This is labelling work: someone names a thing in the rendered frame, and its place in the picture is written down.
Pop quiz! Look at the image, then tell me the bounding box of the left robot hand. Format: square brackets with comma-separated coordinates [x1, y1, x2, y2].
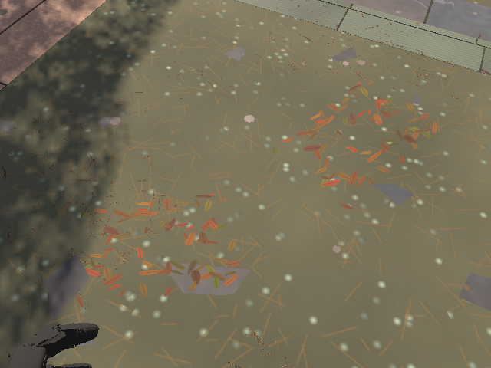
[5, 323, 99, 368]

